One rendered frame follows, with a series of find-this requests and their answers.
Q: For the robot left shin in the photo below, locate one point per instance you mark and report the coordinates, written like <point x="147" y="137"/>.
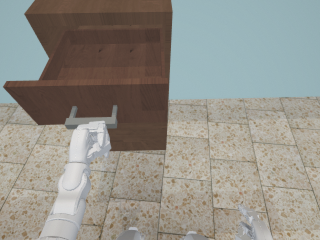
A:
<point x="133" y="228"/>

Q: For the handle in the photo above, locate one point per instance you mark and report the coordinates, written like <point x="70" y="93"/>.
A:
<point x="72" y="123"/>

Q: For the left robot hand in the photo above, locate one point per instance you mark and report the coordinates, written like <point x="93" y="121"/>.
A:
<point x="93" y="135"/>

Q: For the robot left thigh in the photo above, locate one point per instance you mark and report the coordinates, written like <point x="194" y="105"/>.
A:
<point x="131" y="235"/>

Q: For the right robot hand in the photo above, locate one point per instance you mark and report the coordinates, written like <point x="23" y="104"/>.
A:
<point x="258" y="229"/>

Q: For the cabinet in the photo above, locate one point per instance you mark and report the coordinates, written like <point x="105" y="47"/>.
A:
<point x="48" y="19"/>

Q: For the robot left forearm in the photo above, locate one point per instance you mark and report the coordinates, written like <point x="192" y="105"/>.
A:
<point x="65" y="218"/>

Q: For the drawer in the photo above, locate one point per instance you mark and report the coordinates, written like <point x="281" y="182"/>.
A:
<point x="95" y="69"/>

